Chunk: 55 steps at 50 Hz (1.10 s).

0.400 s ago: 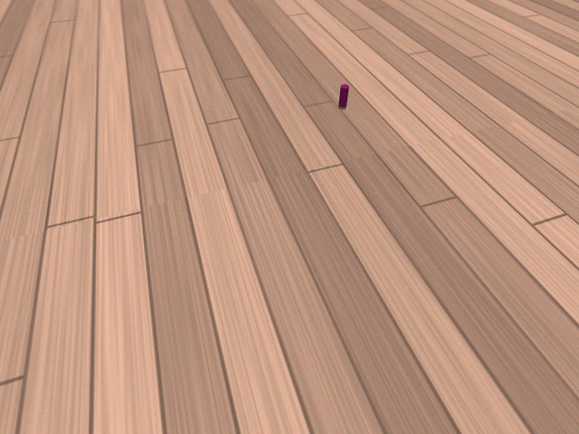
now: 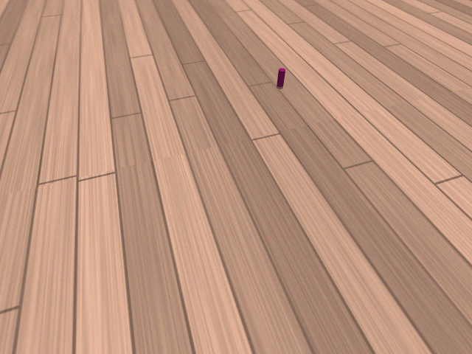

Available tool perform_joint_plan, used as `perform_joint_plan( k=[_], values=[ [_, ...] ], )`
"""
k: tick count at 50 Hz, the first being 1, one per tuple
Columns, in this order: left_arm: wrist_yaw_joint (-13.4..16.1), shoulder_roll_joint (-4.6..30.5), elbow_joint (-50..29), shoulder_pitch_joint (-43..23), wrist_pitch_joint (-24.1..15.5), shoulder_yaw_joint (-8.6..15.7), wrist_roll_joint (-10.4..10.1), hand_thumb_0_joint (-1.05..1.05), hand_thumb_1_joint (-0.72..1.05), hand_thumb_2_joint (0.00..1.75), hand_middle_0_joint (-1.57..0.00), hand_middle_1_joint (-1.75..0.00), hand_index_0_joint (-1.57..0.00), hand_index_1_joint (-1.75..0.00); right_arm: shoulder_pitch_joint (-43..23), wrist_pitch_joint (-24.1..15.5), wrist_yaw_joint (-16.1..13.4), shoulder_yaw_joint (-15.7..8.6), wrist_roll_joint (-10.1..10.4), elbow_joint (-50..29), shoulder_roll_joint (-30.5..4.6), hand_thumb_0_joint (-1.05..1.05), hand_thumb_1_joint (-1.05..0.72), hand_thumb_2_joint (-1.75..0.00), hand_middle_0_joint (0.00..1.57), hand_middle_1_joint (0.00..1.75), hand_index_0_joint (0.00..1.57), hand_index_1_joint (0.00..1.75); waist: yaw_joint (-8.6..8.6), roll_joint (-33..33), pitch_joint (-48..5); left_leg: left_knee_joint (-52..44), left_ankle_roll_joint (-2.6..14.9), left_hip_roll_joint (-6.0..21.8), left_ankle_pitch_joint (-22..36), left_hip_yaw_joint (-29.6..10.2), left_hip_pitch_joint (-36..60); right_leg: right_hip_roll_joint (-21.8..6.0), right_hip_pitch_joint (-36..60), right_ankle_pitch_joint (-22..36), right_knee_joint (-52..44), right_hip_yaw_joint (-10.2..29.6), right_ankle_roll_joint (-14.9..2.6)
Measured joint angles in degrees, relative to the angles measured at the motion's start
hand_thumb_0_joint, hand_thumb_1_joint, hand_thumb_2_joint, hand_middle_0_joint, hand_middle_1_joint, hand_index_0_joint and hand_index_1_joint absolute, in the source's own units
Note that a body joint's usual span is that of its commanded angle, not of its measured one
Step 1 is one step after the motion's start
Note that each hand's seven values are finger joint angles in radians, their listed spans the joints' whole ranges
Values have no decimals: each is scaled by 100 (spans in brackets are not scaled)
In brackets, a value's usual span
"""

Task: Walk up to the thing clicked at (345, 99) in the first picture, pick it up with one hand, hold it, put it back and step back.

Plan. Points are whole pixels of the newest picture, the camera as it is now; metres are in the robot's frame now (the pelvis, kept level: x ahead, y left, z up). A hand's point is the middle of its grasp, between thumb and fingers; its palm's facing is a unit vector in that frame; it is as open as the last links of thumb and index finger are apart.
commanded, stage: stand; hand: left
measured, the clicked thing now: (281, 77) +2.18 -0.33 -0.72
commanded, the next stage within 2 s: walk up in 0.72 s
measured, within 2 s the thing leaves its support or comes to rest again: neither
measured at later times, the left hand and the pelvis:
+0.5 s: hand out of the picture +0.08 +0.25 -0.16, palm faces -0.02 -0.94 -0.34, open 7.4 cm; pelvis +0.01 +0.00 +0.00, yaw +0 degrees
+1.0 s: hand (118, 345) +0.18 +0.24 -0.13, palm faces -0.15 -0.91 -0.39, open 7.4 cm; pelvis +0.06 -0.05 -0.01, yaw -7 degrees
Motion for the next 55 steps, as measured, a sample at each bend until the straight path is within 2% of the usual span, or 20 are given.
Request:
perform_joint_plan(
  k=[36, 37, 39, 41, 43, 45, 49, 52, 53, 54, 55],
  values=[
    [11, 1, -41, -27, 4, 0, -4, 0, 91, 89, -21, -30, -20, -30, -21, 4, -16, 6, 0, -1, -35, 1, -91, -90, 21, 30, 20, 30, -15, 15, -21, -84, -21, 18, -24, -8, 93, 17, 96, -23, -88, -9, -16],
    [-60, 8, -114, 28, 18, 68, 26, 0, 91, 89, -21, -30, -20, -30, 17, -8, 33, -60, -40, -56, -32, 1, -91, -90, 21, 30, 20, 30, 1, 8, -66, 35, 31, 25, -216, 28, 25, 24, 7, -207, 53, 18, -46],
    [-247, 81, -286, 225, 23, 208, 93, 0, 91, 89, -21, -30, -20, -30, 156, -113, 158, -220, -125, -224, -50, 1, -91, -90, 21, 30, 20, 30, 51, -48, -223, 375, 160, 23, -803, 164, -128, 17, -313, -949, 654, 126, -143],
    [-362, 178, -369, 348, 68, 300, 142, 0, 91, 89, -21, -30, -20, -30, 282, -251, 227, -356, -159, -426, -112, 1, -91, -90, 21, 30, 21, 30, 43, -67, -330, 422, 223, 55, -725, 310, -170, -10, -818, -1288, 1609, 127, -178],
    [-453, 313, -423, 371, 83, 338, 167, 0, 91, 89, -21, -30, -20, -30, 398, -365, 247, -443, -162, -573, -183, 1, -90, -90, 21, 30, 21, 30, -24, -83, -326, 301, 218, 109, -489, 410, -80, -79, -1339, -1314, 2486, 149, -167],
    [-558, 464, -504, 395, 67, 388, 155, 1, 91, 89, -21, -30, -20, -30, 542, -397, 265, -495, -188, -619, -259, 1, -90, -90, 21, 30, 21, 30, -66, -133, -332, 135, 166, 159, -521, 512, 119, -247, -1698, -1271, 2825, 147, -113],
    [-726, 644, -672, 448, 16, 471, 133, 1, 91, 89, -20, -30, -20, -30, 749, -333, 322, -602, -252, -557, -558, 1, -90, -90, 21, 30, 21, 30, -99, 4, -356, 18, 13, 403, -711, 661, 546, -533, -1863, -998, 2294, 38, -16],
    [-738, 782, -754, 502, -60, 537, 125, 0, 91, 89, -20, -30, -20, -30, 812, -261, 348, -654, -256, -509, -752, 1, -90, -90, 21, 30, 21, 30, -95, 82, -390, 460, -43, 615, -1211, 763, 701, -607, -1615, -551, 1648, -143, 0],
    [-708, 814, -773, 501, -119, 566, 131, 0, 91, 89, -20, -30, -20, -30, 822, -229, 344, -662, -253, -499, -814, 1, -90, -90, 21, 30, 21, 30, -90, 163, -389, 890, 49, 765, -1523, 730, 618, -524, -1542, -163, 1613, -230, 31],
    [-651, 795, -808, 469, -190, 599, 141, 0, 91, 89, -20, -30, -20, -30, 820, -187, 320, -666, -249, -474, -874, 1, -90, -90, 21, 30, 20, 30, -81, 307, -359, 1637, 157, 907, -1823, 540, 373, -396, -1539, -206, 1835, -354, 32],
    [-587, 754, -877, 478, -260, 613, 133, 0, 91, 89, -20, -30, -20, -30, 806, -122, 296, -652, -220, -441, -893, 1, -91, -90, 21, 30, 20, 30, -34, 380, -368, 2484, 184, 854, -1939, 292, 18, -314, -1539, -400, 2015, -428, 6]
  ],
)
